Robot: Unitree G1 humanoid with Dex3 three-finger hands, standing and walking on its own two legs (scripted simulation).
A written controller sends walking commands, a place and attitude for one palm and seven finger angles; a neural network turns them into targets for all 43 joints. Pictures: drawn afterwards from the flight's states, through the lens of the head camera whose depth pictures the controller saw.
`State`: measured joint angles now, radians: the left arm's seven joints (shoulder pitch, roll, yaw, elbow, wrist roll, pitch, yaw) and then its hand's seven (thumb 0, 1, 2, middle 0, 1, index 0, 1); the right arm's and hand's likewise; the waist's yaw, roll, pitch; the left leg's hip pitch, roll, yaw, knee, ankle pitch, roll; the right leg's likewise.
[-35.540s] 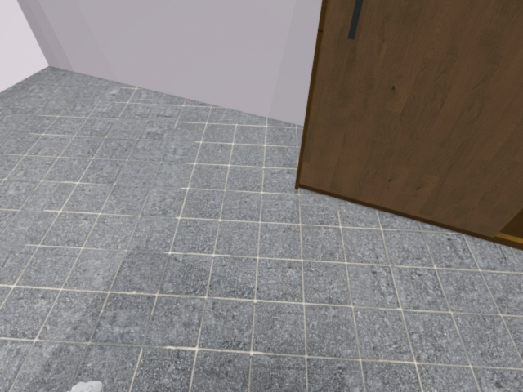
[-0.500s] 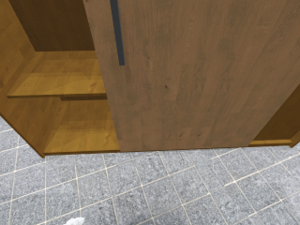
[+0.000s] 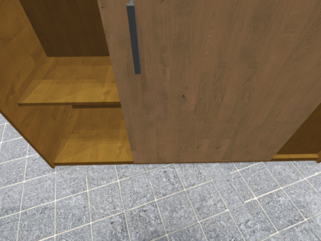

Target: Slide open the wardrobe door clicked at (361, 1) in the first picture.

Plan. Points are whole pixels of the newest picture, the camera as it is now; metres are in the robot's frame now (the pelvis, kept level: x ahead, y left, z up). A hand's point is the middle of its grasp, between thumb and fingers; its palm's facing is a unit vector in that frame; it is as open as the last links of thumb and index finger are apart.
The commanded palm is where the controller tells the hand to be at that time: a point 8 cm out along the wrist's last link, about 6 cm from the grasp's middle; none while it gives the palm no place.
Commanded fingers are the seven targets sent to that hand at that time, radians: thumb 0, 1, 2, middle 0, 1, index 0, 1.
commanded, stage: let the arm hang, fingers relaxed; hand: left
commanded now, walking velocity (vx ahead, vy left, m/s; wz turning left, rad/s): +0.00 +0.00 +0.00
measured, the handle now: (135, 40) +0.67 +0.13 +0.16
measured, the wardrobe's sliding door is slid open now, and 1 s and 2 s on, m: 0.56 0.56 0.56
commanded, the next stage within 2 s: look to check the result in 0.32 s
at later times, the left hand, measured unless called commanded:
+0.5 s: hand out of the picture +0.10 +0.23 -0.16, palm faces -0.03 -0.95 -0.31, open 7.4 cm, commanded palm none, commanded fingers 0.00 0.90 0.90 -0.20 -0.30 -0.20 -0.30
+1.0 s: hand out of the picture +0.13 +0.23 -0.16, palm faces -0.04 -0.95 -0.32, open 7.4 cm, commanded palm none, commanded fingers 0.00 0.90 0.90 -0.20 -0.30 -0.20 -0.30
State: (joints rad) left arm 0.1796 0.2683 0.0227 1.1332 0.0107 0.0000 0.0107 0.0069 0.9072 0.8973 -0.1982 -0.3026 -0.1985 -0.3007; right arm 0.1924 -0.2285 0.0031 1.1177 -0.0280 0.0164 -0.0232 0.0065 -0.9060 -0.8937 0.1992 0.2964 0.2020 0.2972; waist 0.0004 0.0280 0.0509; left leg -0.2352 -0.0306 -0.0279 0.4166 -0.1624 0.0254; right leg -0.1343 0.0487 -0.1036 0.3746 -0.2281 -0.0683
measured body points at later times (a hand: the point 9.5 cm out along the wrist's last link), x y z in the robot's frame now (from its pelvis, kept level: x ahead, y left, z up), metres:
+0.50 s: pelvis +0.02 +0.00 +0.00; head +0.04 +0.00 +0.45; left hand +0.10 +0.28 -0.13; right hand +0.09 -0.29 -0.14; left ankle +0.04 +0.10 -0.74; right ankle -0.01 -0.07 -0.74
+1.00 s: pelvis +0.04 +0.00 +0.00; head +0.06 -0.01 +0.45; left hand +0.13 +0.28 -0.13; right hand +0.11 -0.29 -0.14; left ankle +0.04 +0.10 -0.74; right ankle -0.01 -0.07 -0.74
